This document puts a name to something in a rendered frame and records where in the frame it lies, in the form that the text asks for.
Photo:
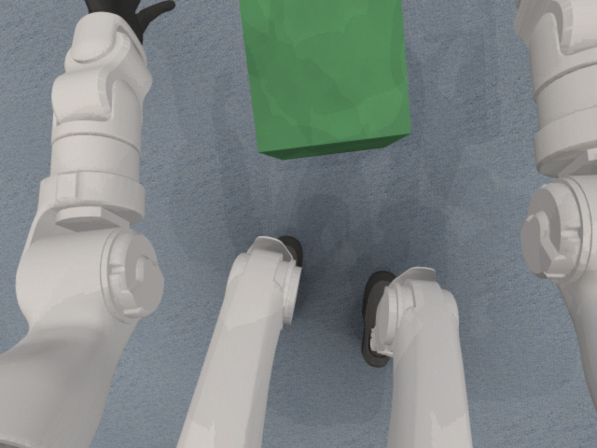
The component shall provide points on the robot left forearm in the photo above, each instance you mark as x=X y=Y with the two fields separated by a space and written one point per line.
x=96 y=133

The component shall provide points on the left robot foot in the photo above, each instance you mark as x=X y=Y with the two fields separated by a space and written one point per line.
x=294 y=247

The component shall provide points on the carton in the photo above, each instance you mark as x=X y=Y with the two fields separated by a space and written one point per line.
x=326 y=76

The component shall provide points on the left robot upper arm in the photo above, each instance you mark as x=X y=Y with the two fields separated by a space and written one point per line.
x=82 y=294

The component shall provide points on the left robot hand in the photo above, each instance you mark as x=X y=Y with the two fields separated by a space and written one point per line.
x=126 y=10

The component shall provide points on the right robot upper arm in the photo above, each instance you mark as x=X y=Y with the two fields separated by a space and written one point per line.
x=559 y=242

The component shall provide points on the right robot shin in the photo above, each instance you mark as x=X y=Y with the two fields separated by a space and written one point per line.
x=417 y=273

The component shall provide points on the robot right forearm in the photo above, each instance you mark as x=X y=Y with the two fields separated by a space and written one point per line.
x=561 y=36

